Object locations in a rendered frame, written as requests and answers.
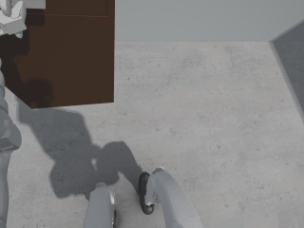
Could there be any cabinet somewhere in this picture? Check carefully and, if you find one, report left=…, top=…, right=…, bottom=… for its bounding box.
left=0, top=0, right=115, bottom=109

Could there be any robot left thigh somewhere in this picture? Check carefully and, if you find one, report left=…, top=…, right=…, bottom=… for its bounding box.
left=83, top=186, right=116, bottom=228

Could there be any robot right thigh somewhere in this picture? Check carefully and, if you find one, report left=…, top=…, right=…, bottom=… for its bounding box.
left=148, top=171, right=203, bottom=228

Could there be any robot thigh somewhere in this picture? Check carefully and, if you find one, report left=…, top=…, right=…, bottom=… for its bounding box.
left=148, top=171, right=203, bottom=228
left=83, top=186, right=116, bottom=228

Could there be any left robot upper arm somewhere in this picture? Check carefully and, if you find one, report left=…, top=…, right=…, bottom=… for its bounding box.
left=0, top=109, right=22, bottom=228

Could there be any handle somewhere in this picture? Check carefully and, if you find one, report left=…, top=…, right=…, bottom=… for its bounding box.
left=10, top=0, right=46, bottom=10

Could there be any robot left hand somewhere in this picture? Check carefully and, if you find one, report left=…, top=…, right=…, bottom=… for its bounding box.
left=0, top=0, right=27, bottom=39

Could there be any drawer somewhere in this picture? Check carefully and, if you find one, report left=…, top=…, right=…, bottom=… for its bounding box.
left=0, top=0, right=106, bottom=16

